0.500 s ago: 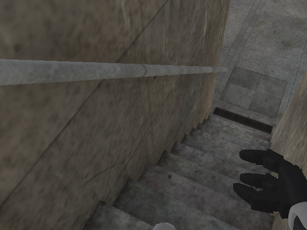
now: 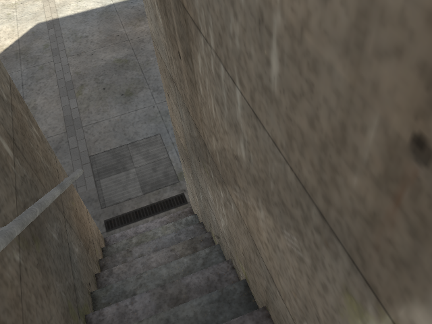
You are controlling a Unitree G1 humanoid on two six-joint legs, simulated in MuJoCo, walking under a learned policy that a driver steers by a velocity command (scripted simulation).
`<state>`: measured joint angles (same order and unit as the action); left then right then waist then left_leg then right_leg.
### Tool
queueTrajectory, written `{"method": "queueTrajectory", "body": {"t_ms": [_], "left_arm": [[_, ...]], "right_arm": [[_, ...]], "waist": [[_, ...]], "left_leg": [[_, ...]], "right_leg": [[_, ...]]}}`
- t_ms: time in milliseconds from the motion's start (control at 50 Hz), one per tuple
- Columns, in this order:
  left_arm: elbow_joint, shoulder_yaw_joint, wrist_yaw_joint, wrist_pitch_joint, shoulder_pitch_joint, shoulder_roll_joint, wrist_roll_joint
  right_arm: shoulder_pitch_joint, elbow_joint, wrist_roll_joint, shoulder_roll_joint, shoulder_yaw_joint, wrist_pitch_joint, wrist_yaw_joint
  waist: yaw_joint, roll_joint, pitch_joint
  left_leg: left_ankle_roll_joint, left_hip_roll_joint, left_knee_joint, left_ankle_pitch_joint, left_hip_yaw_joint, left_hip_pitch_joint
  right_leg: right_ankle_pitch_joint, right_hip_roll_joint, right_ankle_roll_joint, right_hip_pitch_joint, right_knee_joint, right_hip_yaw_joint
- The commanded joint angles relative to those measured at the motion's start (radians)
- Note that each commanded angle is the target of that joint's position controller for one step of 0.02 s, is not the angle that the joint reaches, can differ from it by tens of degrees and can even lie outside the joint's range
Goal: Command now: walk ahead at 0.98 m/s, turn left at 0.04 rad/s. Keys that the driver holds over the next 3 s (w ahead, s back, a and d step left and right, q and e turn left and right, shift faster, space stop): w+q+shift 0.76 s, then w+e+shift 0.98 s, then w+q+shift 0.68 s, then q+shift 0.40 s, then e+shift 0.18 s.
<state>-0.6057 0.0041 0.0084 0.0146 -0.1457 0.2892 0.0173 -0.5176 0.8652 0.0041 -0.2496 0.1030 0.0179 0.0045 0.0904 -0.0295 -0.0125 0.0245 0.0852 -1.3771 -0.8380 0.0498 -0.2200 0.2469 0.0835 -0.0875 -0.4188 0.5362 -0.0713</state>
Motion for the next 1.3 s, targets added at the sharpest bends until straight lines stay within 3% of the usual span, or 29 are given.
{"method": "queueTrajectory", "body": {"t_ms": [20,60,80,100,120,260,400,440,460,480,520,560,600,620,660,700,740,780,820,880,920,960,1040,1060,1080,1120,1160,1220,1300], "left_arm": [[-0.213,-0.075,0.013,0.009,-0.627,0.172,-0.019],[-0.244,-0.079,-0.033,-0.024,-0.603,0.221,-0.001],[-0.309,-0.127,-0.036,-0.030,-0.567,0.331,0.027],[-0.255,-0.074,-0.032,-0.055,-0.453,0.141,-0.031],[-0.279,-0.081,-0.021,-0.075,-0.349,0.180,-0.032],[-0.229,-0.036,0.153,-0.113,-0.185,0.065,-0.019],[-0.247,-0.083,0.070,-0.080,-0.102,0.112,-0.031],[-0.178,-0.126,0.042,-0.066,0.159,0.209,0.006],[-0.145,-0.103,0.050,-0.087,0.303,0.041,-0.007],[-0.053,-0.051,0.080,-0.149,0.185,-0.126,-0.059],[-0.053,-0.072,0.104,-0.168,-0.072,-0.058,-0.081],[-0.074,-0.101,0.077,-0.191,-0.104,0.003,-0.007],[-0.003,-0.106,0.068,-0.165,0.145,0.065,-0.035],[-0.055,-0.100,0.040,-0.150,0.084,0.028,-0.044],[0.009,-0.094,-0.021,-0.182,0.177,0.047,-0.064],[0.039,-0.095,-0.067,-0.188,0.174,-0.020,-0.068],[-0.106,-0.151,-0.047,-0.131,-0.349,0.095,-0.017],[-0.289,-0.141,-0.009,-0.110,-0.805,0.098,-0.012],[-0.368,-0.068,-0.038,-0.108,-0.667,-0.033,-0.029],[-0.508,-0.060,0.010,-0.137,-0.778,-0.113,0.037],[-0.304,-0.044,0.080,-0.152,-0.067,-0.087,-0.025],[-0.282,-0.108,0.090,-0.145,0.083,0.042,-0.019],[-0.277,-0.108,0.072,-0.075,-0.006,0.021,0.002],[-0.251,-0.107,0.050,-0.062,-0.329,-0.066,0.016],[-0.230,-0.084,0.013,-0.036,-0.565,-0.106,0.020],[-0.222,-0.074,0.003,0.030,-0.569,-0.081,-0.005],[-0.105,-0.043,0.024,0.115,-0.399,-0.131,-0.038],[0.064,-0.044,0.065,0.125,-0.192,-0.096,-0.055],[0.018,-0.099,-0.009,0.014,-0.139,0.008,0.015]], "right_arm": [[0.275,-0.155,0.028,-0.017,0.001,-0.026,0.008],[-0.032,-0.131,0.020,0.022,-0.023,-0.037,0.013],[0.043,-0.205,0.057,0.078,-0.060,-0.032,0.021],[0.117,-0.200,0.077,-0.028,-0.023,-0.001,0.041],[0.164,-0.230,0.060,0.029,-0.049,0.027,0.063],[0.198,-0.200,-0.021,-0.005,-0.045,0.047,0.011],[0.083,-0.134,0.018,-0.112,0.011,0.046,0.010],[-0.472,0.036,-0.012,-0.277,0.094,0.012,0.026],[-0.502,0.089,-0.042,-0.236,0.063,-0.019,-0.014],[-0.338,0.074,-0.054,-0.192,0.000,-0.053,-0.033],[-0.211,0.016,0.011,-0.130,0.000,-0.094,-0.027],[0.017,-0.070,0.039,-0.115,0.003,-0.123,-0.039],[0.176,-0.079,0.027,-0.178,0.006,-0.158,0.019],[0.123,-0.021,-0.002,-0.220,0.006,-0.131,0.049],[0.085,0.011,0.085,-0.104,-0.019,-0.096,0.104],[0.055,0.066,0.071,-0.049,-0.037,-0.066,0.123],[0.261,0.057,0.027,-0.050,-0.044,-0.045,0.109],[0.393,-0.019,-0.025,-0.010,-0.052,-0.059,0.071],[0.095,-0.086,-0.032,0.112,-0.091,-0.092,0.069],[0.566,-0.198,-0.089,0.125,-0.100,-0.138,0.047],[0.193,-0.163,-0.012,0.096,-0.099,-0.161,0.027],[-0.117,0.038,0.068,-0.020,-0.048,-0.151,0.022],[-0.379,0.090,0.002,-0.103,-0.047,-0.101,-0.004],[-0.216,0.078,-0.023,-0.093,-0.081,-0.109,-0.033],[-0.066,0.032,-0.001,-0.197,-0.046,-0.095,-0.044],[0.199,-0.085,-0.002,-0.126,-0.058,-0.087,-0.084],[0.326,-0.061,0.010,-0.124,-0.064,-0.084,-0.043],[0.451,-0.107,-0.068,-0.148,-0.079,-0.095,0.001],[0.349,-0.077,0.004,-0.137,-0.053,-0.097,0.104]], "waist": [[-0.369,-0.133,0.049],[-0.165,-0.201,0.123],[-0.130,-0.295,0.107],[-0.124,0.141,-0.038],[-0.079,-0.017,-0.123],[0.006,-0.124,-0.207],[0.023,-0.285,-0.085],[0.383,-0.052,0.043],[0.441,0.369,-0.211],[0.198,0.705,-0.281],[-0.022,0.301,-0.089],[-0.164,-0.114,0.139],[-0.166,-0.327,0.032],[-0.170,-0.191,0.121],[-0.108,-0.096,0.058],[-0.066,-0.023,0.086],[-0.365,0.165,0.153],[-0.548,-0.256,-0.029],[-0.214,-0.593,0.005],[-0.242,0.217,-0.167],[0.161,0.317,-0.155],[0.234,0.191,0.019],[0.360,0.169,-0.030],[0.065,0.396,0.073],[-0.126,0.554,0.167],[-0.165,0.025,0.112],[-0.188,-0.084,-0.072],[-0.188,0.100,-0.160],[-0.204,0.151,-0.091]], "left_leg": [[-0.024,0.065,-0.832,-0.063,-0.096,-0.667],[-0.032,-0.018,-0.887,0.069,-0.266,-0.889],[-0.028,-0.086,-0.864,0.176,-0.220,-1.032],[0.006,-0.117,-0.635,0.505,-0.324,-0.975],[-0.005,-0.156,-0.600,0.563,-0.317,-0.994],[-0.132,-0.119,0.233,1.505,-0.271,-0.524],[-0.016,-0.158,0.428,1.215,0.044,-0.068],[0.084,-0.046,0.489,1.034,0.183,0.468],[0.193,-0.106,0.827,1.169,0.009,0.363],[0.129,-0.052,0.688,1.911,-0.091,0.234],[0.177,-0.030,0.630,1.570,-0.382,0.247],[0.235,-0.168,0.613,1.131,-0.650,0.124],[0.311,-0.206,0.695,1.011,-0.794,-0.362],[0.310,-0.178,0.598,1.030,-0.765,-0.358],[0.208,0.011,0.429,0.874,-0.527,-0.316],[0.146,0.068,0.335,0.793,-0.465,-0.370],[0.136,0.003,0.018,1.116,-0.497,-0.428],[0.059,0.240,-0.882,0.200,-0.356,-0.729],[0.072,0.127,-0.970,-0.153,-0.338,-1.270],[0.107,-0.040,-0.476,0.164,-0.130,-1.287],[0.019,-0.171,0.418,0.984,-0.123,-0.032],[-0.002,-0.234,0.508,1.566,-0.257,0.566],[0.074,-0.384,0.903,1.625,-0.292,0.479],[0.087,-0.423,0.551,1.780,-0.245,0.590],[0.102,-0.549,0.643,0.959,-0.521,0.587],[0.060,-0.550,0.778,0.870,-0.595,0.182],[0.060,-0.574,0.697,0.599,-0.592,-0.197],[0.043,-0.541,0.588,0.725,-0.331,-0.524],[-0.057,-0.312,0.404,0.327,0.097,-0.605]], "right_leg": [[0.080,0.107,-0.045,0.712,0.137,0.042],[0.128,0.304,-0.115,0.665,0.261,-0.190],[-0.595,0.472,-0.233,0.517,0.042,-0.568],[-0.858,0.404,-0.114,0.254,-0.047,-0.473],[-0.981,0.483,-0.105,0.073,-0.100,-0.643],[-0.963,0.206,0.073,-0.281,0.133,0.011],[-0.537,0.255,0.112,-0.090,0.598,0.238],[0.062,0.145,0.148,-0.305,1.513,0.285],[-0.914,-0.069,0.189,-0.599,2.142,0.271],[-1.142,-0.081,0.139,-0.761,2.108,0.164],[-0.810,0.018,0.128,-0.803,1.563,0.005],[-0.521,0.064,0.094,-0.698,1.317,-0.101],[-0.263,0.029,0.170,-0.309,0.563,-0.119],[-0.100,-0.049,0.162,-0.101,0.619,-0.095],[0.370,-0.101,0.112,-0.061,0.218,-0.068],[0.432,-0.153,0.112,0.220,0.144,-0.007],[0.130,-0.068,0.079,0.562,0.325,-0.104],[0.495,0.104,0.008,0.824,-0.031,-0.173],[1.134,0.117,-0.042,1.131,0.319,-0.318],[-0.033,-0.029,-0.018,0.594,0.165,-0.394],[-0.055,-0.092,-0.032,-0.560,0.129,-0.401],[-0.341,-0.156,-0.033,-0.745,0.407,-0.271],[-1.079,-0.462,0.093,-0.271,1.470,-0.273],[-1.072,-0.382,0.082,-0.468,1.609,-0.312],[-0.925,-0.232,0.057,-0.650,1.547,-0.278],[-0.544,-0.164,0.059,-0.459,1.448,-0.230],[-0.266,-0.107,0.076,-0.514,1.192,-0.239],[-0.182,-0.087,0.106,-0.377,0.949,-0.108],[0.477,-0.121,0.087,0.139,0.330,0.087]]}}
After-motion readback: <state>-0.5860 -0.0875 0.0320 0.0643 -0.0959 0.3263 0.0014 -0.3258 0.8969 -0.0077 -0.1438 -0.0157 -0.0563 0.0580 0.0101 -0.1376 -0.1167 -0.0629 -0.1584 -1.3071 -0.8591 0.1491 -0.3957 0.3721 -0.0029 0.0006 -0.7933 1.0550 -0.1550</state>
